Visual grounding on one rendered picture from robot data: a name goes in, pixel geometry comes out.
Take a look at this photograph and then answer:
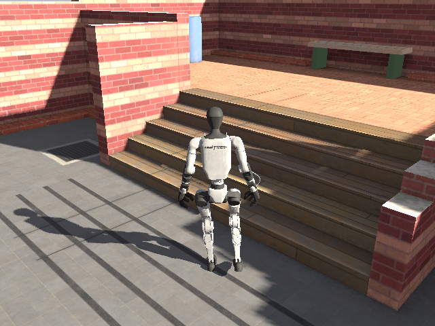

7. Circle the stairs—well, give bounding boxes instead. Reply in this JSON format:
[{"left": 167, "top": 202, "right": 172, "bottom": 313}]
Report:
[{"left": 109, "top": 91, "right": 423, "bottom": 295}]

